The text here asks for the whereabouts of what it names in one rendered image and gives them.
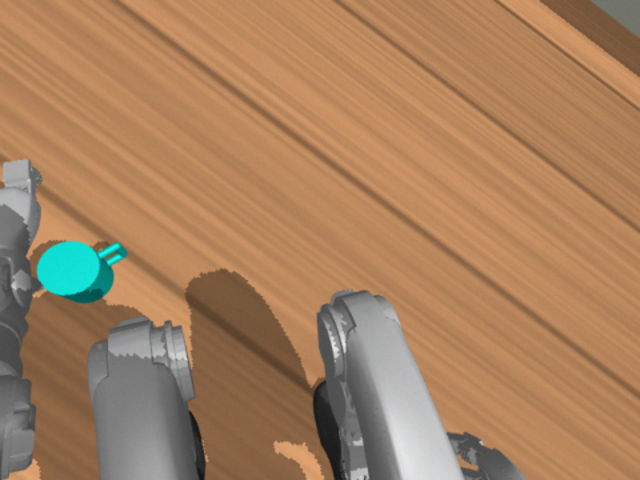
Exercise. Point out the left robot arm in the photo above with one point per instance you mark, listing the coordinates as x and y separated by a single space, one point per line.
17 415

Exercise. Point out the right robot foot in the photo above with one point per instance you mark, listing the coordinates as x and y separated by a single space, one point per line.
328 430

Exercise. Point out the left robot foot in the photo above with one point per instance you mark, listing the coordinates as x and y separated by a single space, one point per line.
200 457

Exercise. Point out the left robot hand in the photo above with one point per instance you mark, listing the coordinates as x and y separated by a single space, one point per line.
20 212

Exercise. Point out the right robot hand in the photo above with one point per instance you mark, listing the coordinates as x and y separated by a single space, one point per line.
492 464

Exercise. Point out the mug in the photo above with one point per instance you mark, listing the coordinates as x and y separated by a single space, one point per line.
75 271

